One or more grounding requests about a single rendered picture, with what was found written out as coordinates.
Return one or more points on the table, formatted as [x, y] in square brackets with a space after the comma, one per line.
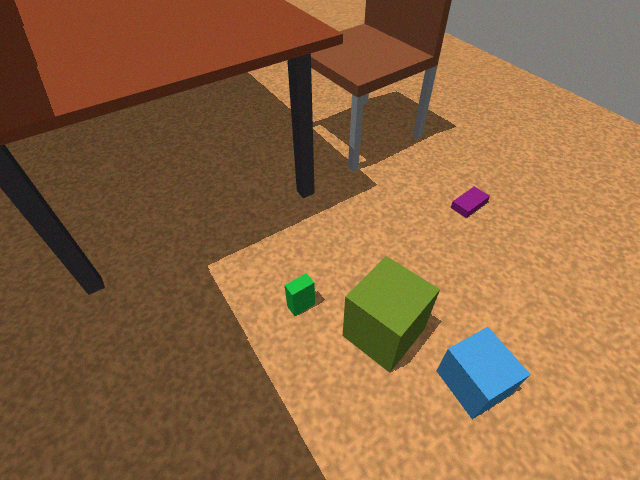
[67, 61]

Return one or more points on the chair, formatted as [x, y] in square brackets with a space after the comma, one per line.
[398, 39]

